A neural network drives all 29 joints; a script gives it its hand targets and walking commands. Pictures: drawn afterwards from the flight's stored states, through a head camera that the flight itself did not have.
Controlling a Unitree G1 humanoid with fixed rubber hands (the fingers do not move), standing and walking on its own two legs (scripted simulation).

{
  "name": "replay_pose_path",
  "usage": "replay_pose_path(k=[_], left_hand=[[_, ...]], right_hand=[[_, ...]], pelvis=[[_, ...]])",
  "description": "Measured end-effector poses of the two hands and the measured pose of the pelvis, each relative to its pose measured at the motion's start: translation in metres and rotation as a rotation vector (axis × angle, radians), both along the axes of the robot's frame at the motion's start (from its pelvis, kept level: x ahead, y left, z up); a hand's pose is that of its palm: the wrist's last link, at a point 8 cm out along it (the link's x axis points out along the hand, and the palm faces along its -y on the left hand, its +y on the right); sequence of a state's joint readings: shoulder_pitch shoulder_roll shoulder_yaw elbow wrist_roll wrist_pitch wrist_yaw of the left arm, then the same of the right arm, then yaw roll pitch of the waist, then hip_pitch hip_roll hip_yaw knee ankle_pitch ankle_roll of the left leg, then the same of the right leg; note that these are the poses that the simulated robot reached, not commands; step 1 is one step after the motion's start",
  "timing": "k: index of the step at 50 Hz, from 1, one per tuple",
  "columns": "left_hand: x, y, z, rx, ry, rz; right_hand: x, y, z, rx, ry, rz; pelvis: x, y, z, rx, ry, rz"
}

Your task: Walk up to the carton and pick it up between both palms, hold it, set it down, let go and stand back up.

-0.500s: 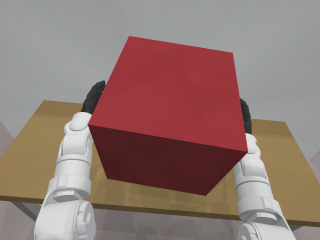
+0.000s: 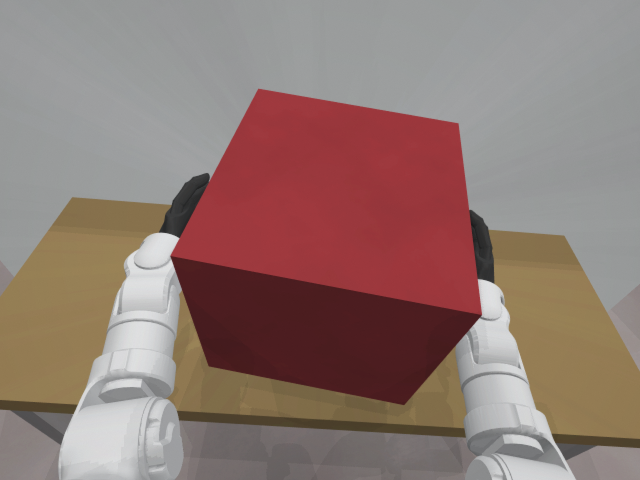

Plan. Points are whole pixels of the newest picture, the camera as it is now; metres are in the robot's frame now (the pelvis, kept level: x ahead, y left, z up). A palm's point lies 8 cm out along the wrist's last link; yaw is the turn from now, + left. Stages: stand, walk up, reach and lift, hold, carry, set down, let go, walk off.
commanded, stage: set down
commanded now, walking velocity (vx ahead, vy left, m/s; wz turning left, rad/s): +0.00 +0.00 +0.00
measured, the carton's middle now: (331, 247) +0.42 -0.02 +0.07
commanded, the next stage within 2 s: none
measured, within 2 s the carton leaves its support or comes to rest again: rests again in 1.46 s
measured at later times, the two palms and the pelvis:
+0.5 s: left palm (189, 231) +0.42 +0.18 +0.09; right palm (468, 286) +0.35 -0.20 +0.07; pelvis +0.01 +0.00 +0.00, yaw +0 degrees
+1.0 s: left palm (194, 231) +0.44 +0.18 +0.07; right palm (454, 296) +0.36 -0.19 +0.04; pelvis +0.02 +0.01 +0.00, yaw +0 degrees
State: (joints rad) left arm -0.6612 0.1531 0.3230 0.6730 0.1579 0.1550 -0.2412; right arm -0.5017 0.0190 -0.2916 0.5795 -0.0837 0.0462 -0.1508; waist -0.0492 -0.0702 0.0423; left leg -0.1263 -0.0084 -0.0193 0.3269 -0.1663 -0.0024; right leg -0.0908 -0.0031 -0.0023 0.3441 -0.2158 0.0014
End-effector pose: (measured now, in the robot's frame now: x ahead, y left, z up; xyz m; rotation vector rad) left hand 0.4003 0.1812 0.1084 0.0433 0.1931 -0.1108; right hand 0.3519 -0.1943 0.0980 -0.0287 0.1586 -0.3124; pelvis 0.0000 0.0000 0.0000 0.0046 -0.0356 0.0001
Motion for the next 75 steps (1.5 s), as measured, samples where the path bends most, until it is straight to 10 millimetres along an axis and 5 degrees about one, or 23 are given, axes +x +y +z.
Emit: replay_pose_path(k=[47,75], left_hand=[[0.042,-0.003,-0.038,0.026,0.068,-0.088],[0.033,-0.001,-0.080,0.034,0.072,-0.093]], right_hand=[[0.007,0.003,-0.053,-0.031,0.080,-0.074],[-0.004,0.005,-0.082,-0.032,0.061,-0.087]], pelvis=[[0.022,0.009,-0.001,-0.011,0.053,-0.002],[0.014,0.016,-0.003,-0.020,0.129,-0.003]])
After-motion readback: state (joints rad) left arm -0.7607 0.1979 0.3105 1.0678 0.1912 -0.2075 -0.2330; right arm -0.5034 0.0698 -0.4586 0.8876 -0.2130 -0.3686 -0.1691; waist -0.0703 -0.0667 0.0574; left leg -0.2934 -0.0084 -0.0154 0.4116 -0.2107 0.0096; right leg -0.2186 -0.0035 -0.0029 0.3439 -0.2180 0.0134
